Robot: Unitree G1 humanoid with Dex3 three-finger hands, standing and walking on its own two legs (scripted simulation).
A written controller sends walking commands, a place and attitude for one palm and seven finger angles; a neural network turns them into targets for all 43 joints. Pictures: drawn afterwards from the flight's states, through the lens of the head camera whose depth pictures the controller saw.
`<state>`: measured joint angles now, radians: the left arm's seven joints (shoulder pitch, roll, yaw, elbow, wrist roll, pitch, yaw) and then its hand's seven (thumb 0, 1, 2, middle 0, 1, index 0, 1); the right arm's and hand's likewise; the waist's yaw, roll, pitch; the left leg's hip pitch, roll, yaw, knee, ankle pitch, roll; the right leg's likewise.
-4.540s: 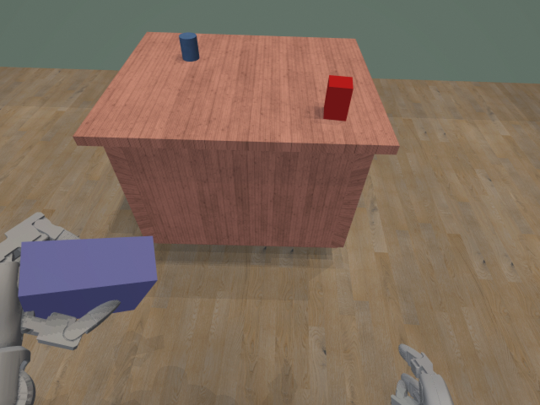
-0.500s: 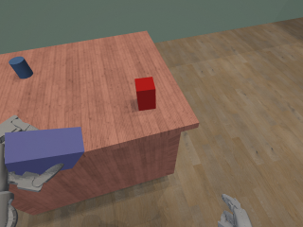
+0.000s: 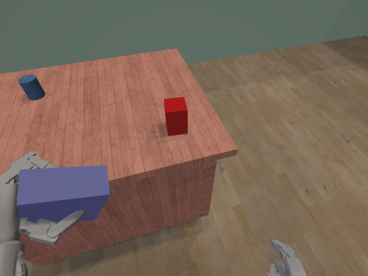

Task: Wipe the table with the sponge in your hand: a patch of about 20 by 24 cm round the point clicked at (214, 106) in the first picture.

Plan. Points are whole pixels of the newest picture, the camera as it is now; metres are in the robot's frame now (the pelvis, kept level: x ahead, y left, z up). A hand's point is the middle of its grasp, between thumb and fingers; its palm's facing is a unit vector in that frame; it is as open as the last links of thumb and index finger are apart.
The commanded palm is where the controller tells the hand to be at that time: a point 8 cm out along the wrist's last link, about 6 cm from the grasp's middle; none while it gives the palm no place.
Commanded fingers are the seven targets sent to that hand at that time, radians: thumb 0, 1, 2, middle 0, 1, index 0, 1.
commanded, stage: come to a stop and stand still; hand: left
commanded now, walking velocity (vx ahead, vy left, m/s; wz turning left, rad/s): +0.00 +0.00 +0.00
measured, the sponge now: (77, 197) +0.22 +0.20 +0.14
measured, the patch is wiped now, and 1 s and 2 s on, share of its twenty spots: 0.00 0.00 0.00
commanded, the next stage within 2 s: look again from close up in 0.26 s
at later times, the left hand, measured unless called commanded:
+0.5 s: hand (17, 162) +0.24 +0.28 +0.20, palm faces +0.47 -0.78 -0.42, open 9.3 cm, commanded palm +0.15 +0.28 +0.18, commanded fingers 0.00 0.10 1.30 -1.20 -1.60 -1.20 -1.60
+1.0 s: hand (26, 162) +0.26 +0.30 +0.17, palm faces +0.34 -0.84 -0.42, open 9.3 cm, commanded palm +0.20 +0.33 +0.18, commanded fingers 0.00 0.10 1.30 -1.20 -1.60 -1.20 -1.60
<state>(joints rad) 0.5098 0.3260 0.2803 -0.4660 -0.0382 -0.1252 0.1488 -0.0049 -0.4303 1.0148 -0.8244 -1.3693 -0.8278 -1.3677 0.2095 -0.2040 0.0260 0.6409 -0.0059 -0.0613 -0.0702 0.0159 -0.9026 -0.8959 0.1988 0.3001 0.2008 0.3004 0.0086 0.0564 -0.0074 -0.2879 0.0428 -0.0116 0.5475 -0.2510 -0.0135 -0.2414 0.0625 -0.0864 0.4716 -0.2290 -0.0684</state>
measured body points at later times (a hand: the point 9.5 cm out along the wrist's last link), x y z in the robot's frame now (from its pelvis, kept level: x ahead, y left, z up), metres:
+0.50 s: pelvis -0.02 +0.00 +0.00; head +0.01 +0.01 +0.44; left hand +0.21 +0.32 +0.22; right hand +0.15 -0.22 -0.09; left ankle +0.02 +0.13 -0.73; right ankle +0.02 -0.08 -0.73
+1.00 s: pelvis +0.03 +0.06 +0.00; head +0.06 +0.08 +0.44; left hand +0.24 +0.34 +0.19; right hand +0.22 -0.16 -0.07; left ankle +0.02 +0.13 -0.73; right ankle +0.02 -0.08 -0.73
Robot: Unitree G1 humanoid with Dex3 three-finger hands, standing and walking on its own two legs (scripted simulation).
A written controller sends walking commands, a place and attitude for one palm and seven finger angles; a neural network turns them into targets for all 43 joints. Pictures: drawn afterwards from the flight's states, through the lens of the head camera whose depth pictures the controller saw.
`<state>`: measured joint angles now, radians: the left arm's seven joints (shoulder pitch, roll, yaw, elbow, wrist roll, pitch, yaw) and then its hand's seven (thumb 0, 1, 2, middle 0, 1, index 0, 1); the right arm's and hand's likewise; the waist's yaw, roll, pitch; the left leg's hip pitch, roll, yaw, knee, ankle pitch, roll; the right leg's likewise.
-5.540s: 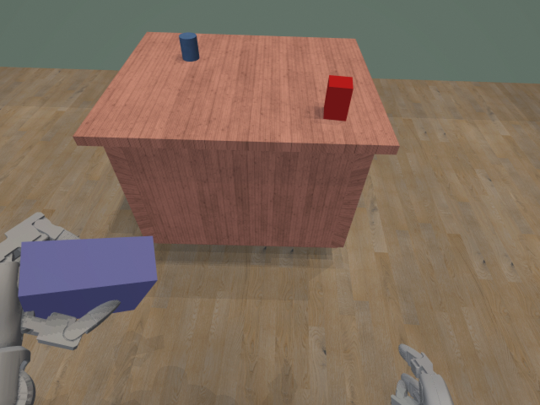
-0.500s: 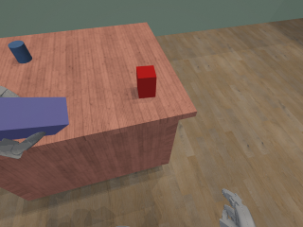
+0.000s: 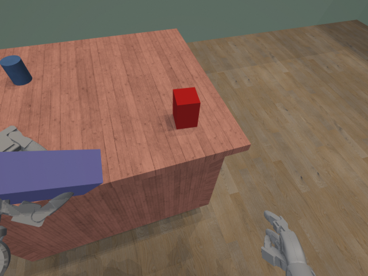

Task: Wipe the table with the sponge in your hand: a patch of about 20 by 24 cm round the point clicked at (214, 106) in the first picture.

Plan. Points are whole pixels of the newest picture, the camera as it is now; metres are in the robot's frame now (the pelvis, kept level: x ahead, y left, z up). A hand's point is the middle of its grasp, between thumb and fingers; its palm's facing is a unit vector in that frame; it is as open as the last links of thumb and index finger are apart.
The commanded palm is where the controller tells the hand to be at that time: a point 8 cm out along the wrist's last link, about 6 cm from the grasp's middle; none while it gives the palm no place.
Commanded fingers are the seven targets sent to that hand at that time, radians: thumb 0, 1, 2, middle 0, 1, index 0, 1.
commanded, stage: shuffle to correct the standing spot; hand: left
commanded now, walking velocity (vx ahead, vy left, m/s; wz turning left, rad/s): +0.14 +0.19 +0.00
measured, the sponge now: (65, 177) +0.23 +0.22 +0.15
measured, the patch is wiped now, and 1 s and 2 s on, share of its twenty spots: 0.00 0.00 0.00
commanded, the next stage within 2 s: none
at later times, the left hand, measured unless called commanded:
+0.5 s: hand (18, 173) +0.23 +0.28 +0.16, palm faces +0.42 -0.81 -0.41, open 9.3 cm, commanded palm +0.17 +0.31 +0.18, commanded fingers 0.00 0.10 1.30 -1.20 -1.60 -1.20 -1.60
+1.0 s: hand out of the picture +0.24 +0.32 +0.17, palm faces +0.36 -0.81 -0.45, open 9.3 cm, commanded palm +0.19 +0.36 +0.18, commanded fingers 0.00 0.10 1.30 -1.20 -1.60 -1.20 -1.60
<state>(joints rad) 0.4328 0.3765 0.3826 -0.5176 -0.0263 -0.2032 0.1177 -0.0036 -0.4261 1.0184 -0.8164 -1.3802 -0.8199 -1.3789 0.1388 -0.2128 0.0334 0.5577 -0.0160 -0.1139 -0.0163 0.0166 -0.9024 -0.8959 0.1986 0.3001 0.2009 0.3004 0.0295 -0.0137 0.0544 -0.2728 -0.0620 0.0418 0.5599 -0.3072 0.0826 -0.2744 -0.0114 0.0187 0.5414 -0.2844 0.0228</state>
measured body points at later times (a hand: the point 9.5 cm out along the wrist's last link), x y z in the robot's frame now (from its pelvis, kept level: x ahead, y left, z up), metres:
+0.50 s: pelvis +0.01 +0.03 -0.01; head +0.03 +0.03 +0.44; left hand +0.20 +0.32 +0.19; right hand +0.18 -0.20 -0.10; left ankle -0.01 +0.06 -0.73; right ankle +0.00 -0.14 -0.73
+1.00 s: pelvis +0.02 +0.08 +0.00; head +0.04 +0.08 +0.45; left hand +0.21 +0.36 +0.19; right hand +0.17 -0.16 -0.09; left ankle +0.04 +0.20 -0.71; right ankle +0.02 -0.05 -0.73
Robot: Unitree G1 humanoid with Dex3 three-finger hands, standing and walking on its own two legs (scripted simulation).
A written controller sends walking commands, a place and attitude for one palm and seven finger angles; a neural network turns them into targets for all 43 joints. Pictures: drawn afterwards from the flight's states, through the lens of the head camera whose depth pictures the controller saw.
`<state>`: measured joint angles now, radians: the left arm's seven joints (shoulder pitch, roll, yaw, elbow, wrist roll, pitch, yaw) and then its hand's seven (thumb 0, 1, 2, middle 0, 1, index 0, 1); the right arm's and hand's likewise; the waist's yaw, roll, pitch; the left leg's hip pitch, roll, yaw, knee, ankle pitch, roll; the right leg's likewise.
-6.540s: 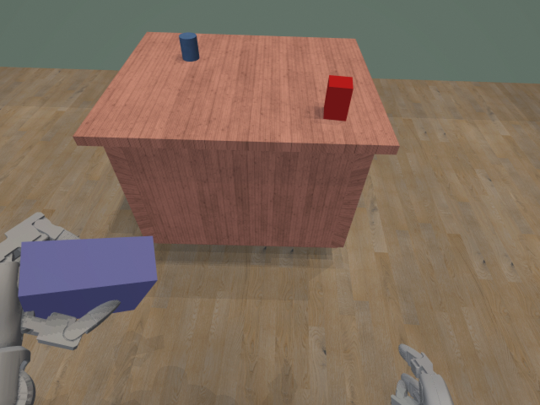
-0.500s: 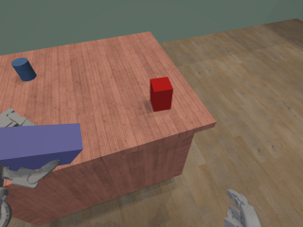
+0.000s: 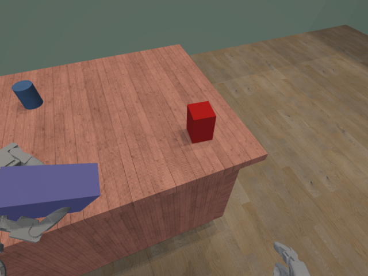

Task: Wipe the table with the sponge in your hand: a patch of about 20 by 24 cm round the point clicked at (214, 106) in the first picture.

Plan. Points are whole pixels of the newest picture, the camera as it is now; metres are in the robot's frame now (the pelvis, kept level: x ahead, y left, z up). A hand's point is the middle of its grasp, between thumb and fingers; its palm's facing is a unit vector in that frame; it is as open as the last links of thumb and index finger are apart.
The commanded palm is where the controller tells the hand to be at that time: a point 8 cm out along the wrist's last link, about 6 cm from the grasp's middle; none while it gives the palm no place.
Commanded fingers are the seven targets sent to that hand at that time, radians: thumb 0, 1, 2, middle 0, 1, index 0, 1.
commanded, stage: shuffle to correct the standing spot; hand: left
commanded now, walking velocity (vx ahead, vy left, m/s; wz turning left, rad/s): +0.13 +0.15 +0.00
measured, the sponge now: (62, 192) +0.22 +0.21 +0.15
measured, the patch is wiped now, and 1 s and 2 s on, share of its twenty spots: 0.00 0.00 0.00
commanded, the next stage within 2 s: come to a stop and stand still in 1.06 s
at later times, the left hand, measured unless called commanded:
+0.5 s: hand out of the picture +0.24 +0.32 +0.16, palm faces +0.40 -0.83 -0.38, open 9.3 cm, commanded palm +0.18 +0.35 +0.18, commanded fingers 0.00 0.10 1.30 -1.20 -1.60 -1.20 -1.60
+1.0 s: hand out of the picture +0.26 +0.35 +0.16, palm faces +0.39 -0.83 -0.40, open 9.3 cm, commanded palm +0.21 +0.38 +0.18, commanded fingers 0.00 0.10 1.30 -1.20 -1.60 -1.20 -1.60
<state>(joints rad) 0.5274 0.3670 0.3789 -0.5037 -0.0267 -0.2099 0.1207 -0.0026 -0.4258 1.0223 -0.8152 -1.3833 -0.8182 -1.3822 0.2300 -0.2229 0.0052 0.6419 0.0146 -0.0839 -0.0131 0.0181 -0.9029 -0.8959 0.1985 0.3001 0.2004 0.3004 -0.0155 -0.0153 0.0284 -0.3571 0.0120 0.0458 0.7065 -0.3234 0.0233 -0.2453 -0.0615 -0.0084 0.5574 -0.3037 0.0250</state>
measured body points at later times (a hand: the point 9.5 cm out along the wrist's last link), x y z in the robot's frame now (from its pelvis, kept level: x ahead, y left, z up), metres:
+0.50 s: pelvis +0.02 +0.07 -0.01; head +0.04 +0.08 +0.44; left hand +0.21 +0.36 +0.18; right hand +0.22 -0.15 -0.08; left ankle +0.02 +0.14 -0.73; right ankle +0.01 -0.08 -0.73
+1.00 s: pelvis +0.04 +0.11 -0.01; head +0.05 +0.10 +0.44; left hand +0.23 +0.39 +0.18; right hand +0.20 -0.13 -0.09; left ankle +0.04 +0.18 -0.73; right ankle +0.04 +0.00 -0.72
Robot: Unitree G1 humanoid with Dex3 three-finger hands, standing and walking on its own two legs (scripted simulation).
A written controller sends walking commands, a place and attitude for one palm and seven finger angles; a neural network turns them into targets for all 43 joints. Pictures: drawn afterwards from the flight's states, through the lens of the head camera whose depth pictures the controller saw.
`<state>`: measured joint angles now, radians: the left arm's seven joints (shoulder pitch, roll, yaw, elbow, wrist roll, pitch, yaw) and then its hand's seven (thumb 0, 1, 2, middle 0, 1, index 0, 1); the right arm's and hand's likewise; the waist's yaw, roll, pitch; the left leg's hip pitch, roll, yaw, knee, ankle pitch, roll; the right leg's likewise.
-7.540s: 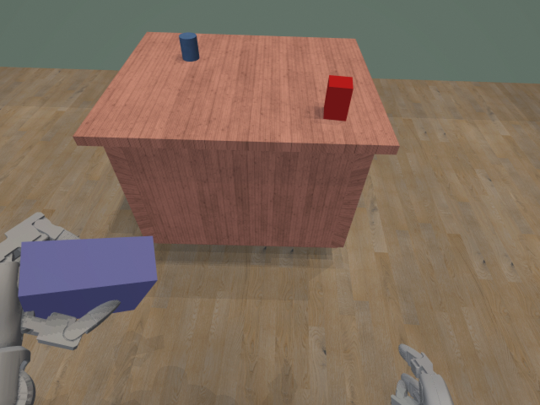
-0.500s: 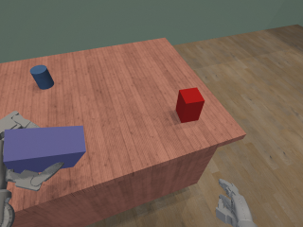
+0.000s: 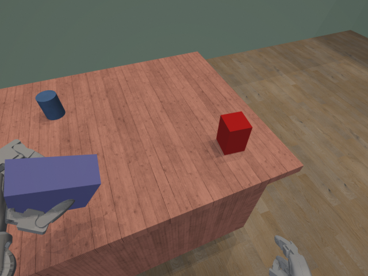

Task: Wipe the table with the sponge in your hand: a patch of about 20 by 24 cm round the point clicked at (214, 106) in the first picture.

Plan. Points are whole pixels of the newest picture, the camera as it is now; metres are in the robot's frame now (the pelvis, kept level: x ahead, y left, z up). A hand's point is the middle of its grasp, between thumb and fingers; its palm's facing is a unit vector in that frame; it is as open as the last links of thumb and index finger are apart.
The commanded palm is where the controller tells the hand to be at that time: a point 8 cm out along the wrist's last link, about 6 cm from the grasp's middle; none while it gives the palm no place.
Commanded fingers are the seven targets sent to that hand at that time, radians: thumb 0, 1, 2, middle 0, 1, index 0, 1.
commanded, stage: shuffle to correct the standing spot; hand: left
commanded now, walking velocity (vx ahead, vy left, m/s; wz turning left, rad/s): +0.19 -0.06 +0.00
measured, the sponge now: (65, 186) +0.23 +0.22 +0.15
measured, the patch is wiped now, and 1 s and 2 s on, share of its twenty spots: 0.00 0.00 0.00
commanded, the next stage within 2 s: come to a stop and stand still in 0.06 s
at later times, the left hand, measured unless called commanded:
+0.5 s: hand (52, 179) +0.22 +0.23 +0.17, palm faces +0.39 -0.83 -0.39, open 9.3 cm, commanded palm +0.17 +0.27 +0.19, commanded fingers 0.00 0.10 1.30 -1.20 -1.60 -1.20 -1.60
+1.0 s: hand (1, 200) +0.18 +0.28 +0.18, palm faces +0.44 -0.82 -0.37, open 9.3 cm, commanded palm +0.13 +0.30 +0.19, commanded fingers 0.00 0.10 1.30 -1.20 -1.60 -1.20 -1.60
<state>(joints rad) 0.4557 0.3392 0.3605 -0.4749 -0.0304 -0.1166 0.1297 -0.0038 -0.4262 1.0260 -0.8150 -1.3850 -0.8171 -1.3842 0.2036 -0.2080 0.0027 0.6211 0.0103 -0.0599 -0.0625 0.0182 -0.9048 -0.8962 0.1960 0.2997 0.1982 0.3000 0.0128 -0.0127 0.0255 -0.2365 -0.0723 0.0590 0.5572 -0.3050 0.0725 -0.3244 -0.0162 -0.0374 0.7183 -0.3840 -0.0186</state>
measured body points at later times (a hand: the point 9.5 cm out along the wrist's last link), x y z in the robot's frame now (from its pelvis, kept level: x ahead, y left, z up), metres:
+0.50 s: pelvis +0.02 -0.02 +0.01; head +0.03 -0.02 +0.46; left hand +0.20 +0.27 +0.19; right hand +0.22 -0.25 -0.06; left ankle +0.00 +0.08 -0.73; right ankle +0.02 -0.09 -0.73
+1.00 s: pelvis -0.03 +0.01 +0.01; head -0.01 +0.04 +0.46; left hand +0.15 +0.32 +0.20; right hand +0.13 -0.20 -0.07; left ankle +0.00 +0.08 -0.73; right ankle +0.02 -0.09 -0.73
